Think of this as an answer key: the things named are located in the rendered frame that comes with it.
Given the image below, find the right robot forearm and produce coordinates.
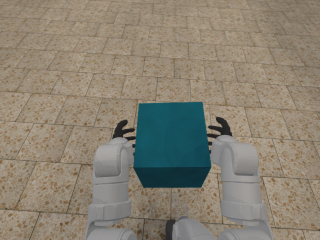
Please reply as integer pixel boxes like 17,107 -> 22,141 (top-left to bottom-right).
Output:
210,135 -> 274,240

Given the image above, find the left robot forearm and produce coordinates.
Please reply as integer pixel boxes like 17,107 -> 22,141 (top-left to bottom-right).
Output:
84,137 -> 134,240

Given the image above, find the right robot hand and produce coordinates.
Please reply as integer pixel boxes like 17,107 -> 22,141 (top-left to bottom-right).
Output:
207,117 -> 232,154

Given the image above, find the right robot foot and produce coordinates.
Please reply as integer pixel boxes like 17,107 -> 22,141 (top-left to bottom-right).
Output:
165,219 -> 176,240

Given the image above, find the carton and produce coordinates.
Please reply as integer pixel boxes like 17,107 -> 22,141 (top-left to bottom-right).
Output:
133,102 -> 212,188

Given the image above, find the robot right upper arm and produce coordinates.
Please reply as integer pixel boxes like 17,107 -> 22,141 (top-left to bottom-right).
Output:
217,228 -> 271,240

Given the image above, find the robot left upper arm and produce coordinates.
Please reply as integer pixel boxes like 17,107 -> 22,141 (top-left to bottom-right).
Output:
87,228 -> 137,240

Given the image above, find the left robot hand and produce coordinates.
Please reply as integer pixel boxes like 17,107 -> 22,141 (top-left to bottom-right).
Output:
112,119 -> 136,156

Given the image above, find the robot right shin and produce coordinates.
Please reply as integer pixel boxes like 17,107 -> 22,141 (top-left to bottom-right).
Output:
172,215 -> 189,240

